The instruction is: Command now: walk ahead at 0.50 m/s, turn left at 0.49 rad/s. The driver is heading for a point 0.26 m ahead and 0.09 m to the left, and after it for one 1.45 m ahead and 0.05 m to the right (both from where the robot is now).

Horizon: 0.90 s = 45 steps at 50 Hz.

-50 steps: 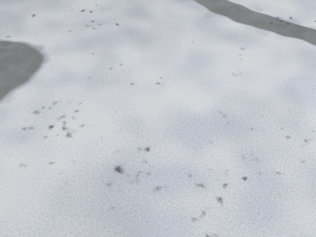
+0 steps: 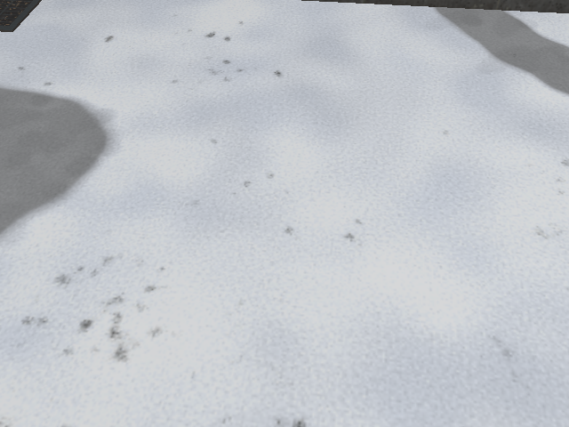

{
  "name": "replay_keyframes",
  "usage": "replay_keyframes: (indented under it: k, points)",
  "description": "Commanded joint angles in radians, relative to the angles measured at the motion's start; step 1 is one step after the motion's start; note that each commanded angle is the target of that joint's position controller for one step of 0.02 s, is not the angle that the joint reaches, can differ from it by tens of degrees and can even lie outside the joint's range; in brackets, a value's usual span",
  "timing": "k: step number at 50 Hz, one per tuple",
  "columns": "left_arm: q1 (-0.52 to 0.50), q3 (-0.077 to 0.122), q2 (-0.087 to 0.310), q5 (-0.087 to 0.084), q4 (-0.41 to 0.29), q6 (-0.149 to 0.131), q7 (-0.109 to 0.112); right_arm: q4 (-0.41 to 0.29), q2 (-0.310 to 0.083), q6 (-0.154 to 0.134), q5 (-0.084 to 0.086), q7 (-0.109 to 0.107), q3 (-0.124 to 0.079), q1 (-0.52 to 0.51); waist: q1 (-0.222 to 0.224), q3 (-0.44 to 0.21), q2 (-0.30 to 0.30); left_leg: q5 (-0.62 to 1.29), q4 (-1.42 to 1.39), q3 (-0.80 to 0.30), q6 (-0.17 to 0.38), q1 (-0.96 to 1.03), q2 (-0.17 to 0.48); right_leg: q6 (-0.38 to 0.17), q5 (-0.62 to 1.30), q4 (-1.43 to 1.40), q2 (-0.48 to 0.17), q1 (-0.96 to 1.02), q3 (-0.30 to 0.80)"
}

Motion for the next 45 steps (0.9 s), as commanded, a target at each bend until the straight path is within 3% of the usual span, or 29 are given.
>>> replay_keyframes:
  k: [1, 3, 5, 7, 9, 10, 11, 12, 13, 14, 15, 16, 17, 18, 20, 22, 26, 30, 34, 38, 40, 41, 42, 43, 44, 45]
  points:
    - [-0.078, 0.02, 0.126, -0.002, -0.061, -0.016, 0.014, -0.066, 0.0, -0.004, -0.003, 0.018, 0.005, -0.059, -0.033, 0.033, -0.105, 0.142, -0.138, 0.023, -0.008, 0.017, 0.015, -0.091, 0.256, -0.141, -0.253, 0.002, 0.074]
    - [-0.036, 0.025, 0.141, -0.007, -0.045, -0.011, 0.02, -0.091, 0.016, -0.002, -0.008, 0.031, 0.015, -0.129, -0.006, 0.062, -0.098, 0.157, -0.208, 0.065, -0.011, 0.033, 0.017, -0.089, 0.243, -0.143, -0.268, 0.032, 0.043]
    - [-0.035, 0.029, 0.156, -0.009, -0.04, 0.001, 0.026, -0.122, 0.022, -0.001, -0.011, 0.046, 0.021, -0.191, 0.005, 0.107, -0.092, 0.13, -0.291, 0.107, -0.006, 0.044, 0.006, -0.079, 0.366, -0.092, -0.27, 0.07, -0.005]
    - [-0.029, 0.038, 0.183, -0.02, -0.038, 0.015, 0.031, -0.152, 0.01, 0.0, -0.013, 0.058, 0.019, -0.215, 0.004, 0.103, -0.12, 0.043, -0.337, 0.16, 0.006, 0.097, -0.019, -0.066, 0.556, -0.012, -0.281, 0.111, -0.03]
    - [-0.048, 0.049, 0.22, -0.038, -0.046, 0.025, 0.037, -0.161, -0.029, 0.0, -0.013, 0.065, 0.003, -0.153, -0.037, 0.043, -0.162, -0.067, -0.36, 0.212, 0.036, 0.218, -0.078, -0.047, 0.839, 0.124, -0.284, 0.147, -0.038]
    - [-0.069, 0.053, 0.235, -0.046, -0.054, 0.028, 0.039, -0.142, -0.064, -0.002, -0.011, 0.067, -0.013, -0.057, -0.087, -0.004, -0.167, -0.066, -0.418, 0.228, 0.057, 0.324, -0.114, -0.03, 0.91, 0.249, -0.269, 0.16, -0.042]
    - [-0.081, 0.054, 0.24, -0.048, -0.061, 0.031, 0.037, -0.108, -0.117, -0.006, -0.009, 0.06, -0.039, 0.068, -0.152, -0.071, -0.142, 0.049, -0.534, 0.219, 0.09, 0.511, -0.146, 0.007, 0.836, 0.448, -0.226, 0.117, -0.055]
    - [-0.067, 0.043, 0.208, -0.014, -0.09, 0.024, 0.034, -0.094, -0.216, -0.002, -0.018, 0.035, -0.066, 0.154, -0.169, -0.169, -0.002, 0.477, -0.477, 0.008, 0.154, 0.824, 0.007, 0.073, 0.395, 0.769, -0.174, -0.158, -0.053]
    - [0.065, -0.002, 0.076, 0.012, -0.118, -0.002, 0.008, -0.124, -0.285, -0.007, -0.045, 0.027, -0.056, 0.103, -0.041, -0.333, 0.19, 0.884, -0.437, -0.455, 0.388, 1.155, 0.313, 0.121, -0.526, 1.125, 0.005, -0.528, 0.076]
    - [0.029, 0.007, 0.147, -0.025, -0.1, -0.022, -0.014, -0.139, -0.212, 0.004, -0.052, 0.026, -0.032, 0.186, -0.118, -0.482, 0.055, 0.766, -0.512, -0.458, 0.389, 1.124, 0.335, 0.097, -0.5, 1.192, -0.017, -0.513, 0.26]
    - [-0.047, 0.012, 0.154, -0.056, -0.105, -0.018, -0.017, -0.139, -0.138, 0.003, -0.046, 0.026, -0.01, 0.126, -0.112, -0.357, 0.038, 0.711, -0.525, -0.295, 0.333, 1.026, 0.288, 0.078, -0.41, 1.156, -0.062, -0.569, 0.249]
    - [-0.077, 0.01, 0.144, -0.049, -0.094, -0.007, -0.005, -0.141, -0.076, -0.001, -0.024, 0.025, 0.008, 0.058, -0.083, -0.249, -0.017, 0.592, -0.554, -0.192, 0.268, 0.88, 0.231, 0.074, -0.323, 1.063, -0.105, -0.566, 0.233]
    - [-0.1, 0.017, 0.154, -0.03, -0.085, 0.01, 0.01, -0.145, -0.03, -0.004, -0.019, 0.024, 0.025, -0.002, -0.057, -0.182, -0.034, 0.523, -0.592, -0.136, 0.233, 0.735, 0.193, 0.075, -0.272, 0.988, -0.129, -0.509, 0.233]
    - [-0.085, 0.023, 0.157, -0.026, -0.079, 0.034, 0.02, -0.14, -0.018, -0.01, -0.03, 0.026, 0.032, -0.038, -0.02, -0.156, -0.024, 0.501, -0.624, -0.09, 0.218, 0.61, 0.173, 0.073, -0.235, 0.939, -0.145, -0.41, 0.242]
    - [-0.042, 0.019, 0.118, -0.027, -0.063, 0.062, 0.031, -0.116, -0.03, -0.028, -0.057, 0.029, 0.032, -0.061, 0.016, -0.137, 0.01, 0.519, -0.664, -0.017, 0.21, 0.486, 0.148, 0.078, -0.174, 0.857, -0.131, -0.303, 0.233]
    - [-0.051, 0.018, 0.111, -0.026, -0.062, 0.069, 0.037, -0.099, -0.043, -0.036, -0.066, 0.018, 0.031, -0.07, 0.023, -0.128, 0.026, 0.514, -0.681, 0.029, 0.199, 0.474, 0.143, 0.083, -0.122, 0.749, -0.121, -0.291, 0.243]
    - [-0.15, 0.021, 0.145, -0.031, -0.099, 0.088, 0.034, -0.088, -0.095, -0.017, -0.054, -0.017, 0.018, -0.069, -0.014, -0.094, 0.043, 0.229, -0.732, 0.024, 0.178, 0.541, 0.174, 0.086, -0.059, 0.632, -0.113, -0.355, 0.245]
    - [-0.21, 0.029, 0.157, -0.033, -0.139, 0.109, 0.032, -0.079, -0.099, 0.009, -0.04, -0.039, 0.012, -0.037, -0.047, -0.036, 0.045, -0.036, -0.769, -0.015, 0.192, 0.627, 0.227, 0.086, -0.114, 0.624, -0.114, -0.459, 0.24]
    - [-0.235, 0.024, 0.136, -0.034, -0.165, 0.111, 0.02, -0.085, -0.111, 0.028, -0.034, -0.053, 0.005, -0.036, -0.055, -0.03, 0.044, 0.002, -0.737, 0.022, 0.19, 0.681, 0.245, 0.089, -0.178, 0.573, -0.099, -0.447, 0.195]
    - [-0.217, 0.02, 0.129, -0.039, -0.176, 0.105, -0.003, -0.094, -0.145, 0.045, -0.023, -0.053, -0.006, -0.049, -0.038, -0.071, 0.076, 0.232, -0.643, 0.087, 0.162, 0.717, 0.251, 0.066, -0.175, 0.42, -0.051, -0.324, 0.122]
    - [-0.158, 0.021, 0.129, -0.037, -0.161, 0.104, -0.021, -0.099, -0.156, 0.055, -0.001, -0.053, -0.01, -0.072, 0.005, -0.087, 0.086, 0.242, -0.558, 0.137, 0.109, 0.701, 0.227, 0.028, -0.018, 0.217, -0.015, -0.198, 0.078]
    - [-0.137, 0.03, 0.16, -0.029, -0.157, 0.105, -0.023, -0.083, -0.145, 0.058, 0.007, -0.05, -0.01, -0.031, 0.011, -0.079, 0.057, 0.153, -0.489, 0.172, 0.047, 0.652, 0.189, -0.01, 0.121, 0.105, -0.014, -0.113, 0.113]
    - [-0.115, 0.055, 0.254, -0.022, -0.163, 0.107, -0.013, -0.095, -0.106, 0.056, -0.015, -0.042, -0.003, -0.024, -0.011, -0.087, -0.124, -0.06, -0.284, 0.257, -0.042, 0.463, 0.107, -0.08, 0.404, 0.068, -0.159, 0.042, 0.325]
    - [-0.1, 0.075, 0.36, -0.007, -0.176, 0.108, -0.004, -0.159, -0.063, 0.046, -0.048, -0.037, 0.009, -0.105, -0.014, -0.075, -0.359, -0.569, -0.062, 0.268, -0.122, 0.132, -0.064, -0.269, 0.78, 0.09, -0.379, 0.179, 0.632]
    - [-0.06, 0.062, 0.315, 0.022, -0.191, 0.092, -0.009, -0.174, -0.094, 0.036, -0.045, -0.031, 0.003, -0.179, 0.043, -0.15, -0.226, -0.641, 0.114, 0.106, -0.12, 0.08, -0.079, -0.34, 0.741, 0.08, -0.396, 0.188, 0.65]
    - [-0.118, 0.059, 0.299, 0.02, -0.205, 0.076, -0.01, -0.162, -0.114, 0.035, -0.017, -0.025, -0.006, -0.167, 0.008, -0.135, -0.175, -0.56, 0.172, 0.061, -0.106, 0.049, -0.059, -0.295, 0.691, 0.083, -0.339, 0.182, 0.562]
Keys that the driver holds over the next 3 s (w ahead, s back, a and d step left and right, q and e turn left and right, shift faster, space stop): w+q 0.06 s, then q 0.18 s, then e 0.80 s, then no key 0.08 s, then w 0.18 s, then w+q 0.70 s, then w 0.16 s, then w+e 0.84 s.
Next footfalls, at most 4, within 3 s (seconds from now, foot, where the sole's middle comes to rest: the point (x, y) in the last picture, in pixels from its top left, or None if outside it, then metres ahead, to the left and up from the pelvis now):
0.24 left None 0.28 0.15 -0.78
0.82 right None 0.26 -0.08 -0.78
1.34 left None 0.32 0.13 -0.78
1.74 right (391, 418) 0.54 -0.17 -0.78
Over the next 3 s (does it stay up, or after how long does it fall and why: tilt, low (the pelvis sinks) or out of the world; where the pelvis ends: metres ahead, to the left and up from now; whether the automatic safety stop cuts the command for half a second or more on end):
stays up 1.08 -0.01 0.00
